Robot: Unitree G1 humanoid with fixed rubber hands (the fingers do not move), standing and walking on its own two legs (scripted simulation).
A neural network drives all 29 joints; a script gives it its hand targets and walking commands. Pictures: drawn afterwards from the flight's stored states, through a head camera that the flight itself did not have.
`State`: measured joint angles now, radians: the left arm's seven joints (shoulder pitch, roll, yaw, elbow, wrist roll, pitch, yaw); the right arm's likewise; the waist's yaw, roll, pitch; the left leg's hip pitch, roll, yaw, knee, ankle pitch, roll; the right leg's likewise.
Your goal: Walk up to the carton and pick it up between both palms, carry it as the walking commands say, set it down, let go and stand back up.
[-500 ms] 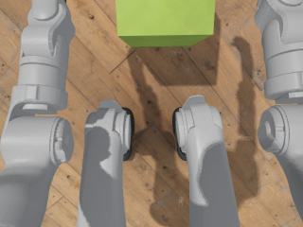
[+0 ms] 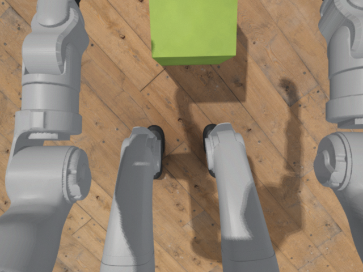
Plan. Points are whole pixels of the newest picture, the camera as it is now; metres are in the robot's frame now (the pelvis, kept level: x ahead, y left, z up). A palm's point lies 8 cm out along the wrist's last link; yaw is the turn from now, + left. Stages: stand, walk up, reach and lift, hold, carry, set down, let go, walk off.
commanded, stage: set down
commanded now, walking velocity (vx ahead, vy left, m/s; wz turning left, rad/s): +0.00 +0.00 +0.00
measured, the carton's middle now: (191, 22) +0.57 -0.04 -0.44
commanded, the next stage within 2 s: let go in 0.38 s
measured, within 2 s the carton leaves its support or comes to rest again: neither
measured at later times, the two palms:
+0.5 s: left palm out of the picture +0.54 +0.16 -0.02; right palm out of the picture +0.54 -0.22 -0.01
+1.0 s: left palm out of the picture +0.38 +0.21 +0.09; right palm out of the picture +0.38 -0.24 +0.09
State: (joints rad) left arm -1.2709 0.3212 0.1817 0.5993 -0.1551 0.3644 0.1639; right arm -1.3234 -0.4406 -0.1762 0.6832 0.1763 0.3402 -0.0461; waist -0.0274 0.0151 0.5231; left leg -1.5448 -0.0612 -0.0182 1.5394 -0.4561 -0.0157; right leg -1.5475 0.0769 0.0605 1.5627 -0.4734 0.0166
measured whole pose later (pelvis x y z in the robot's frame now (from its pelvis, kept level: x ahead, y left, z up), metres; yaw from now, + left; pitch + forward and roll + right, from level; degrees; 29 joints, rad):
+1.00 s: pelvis +0.08 +0.00 +0.17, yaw +0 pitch +16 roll +0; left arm -0.23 0.18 0.12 0.52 0.02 0.11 0.00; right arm -0.27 -0.22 -0.13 0.56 -0.01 0.11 0.04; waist -0.02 0.00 0.09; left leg -0.72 -0.04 -0.05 0.71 -0.27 -0.01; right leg -0.72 0.05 0.08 0.73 -0.28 0.00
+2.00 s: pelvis +0.15 +0.01 +0.20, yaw +0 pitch -1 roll -1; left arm 0.30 0.31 0.06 0.69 0.04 0.01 0.01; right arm 0.28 -0.30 -0.07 0.72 -0.04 0.01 -0.01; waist 0.00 0.01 -0.14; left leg -0.18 -0.04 -0.06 0.52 -0.32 0.02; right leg -0.15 0.04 0.07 0.49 -0.31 0.00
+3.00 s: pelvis +0.09 +0.00 +0.21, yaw +2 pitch -4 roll +0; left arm 0.29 0.35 0.01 0.95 0.02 -0.04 0.00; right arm 0.25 -0.33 -0.02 1.01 -0.02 -0.03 0.00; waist 0.00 0.01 -0.07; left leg -0.20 -0.04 -0.10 0.47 -0.20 0.01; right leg -0.18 0.03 0.04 0.45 -0.21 -0.01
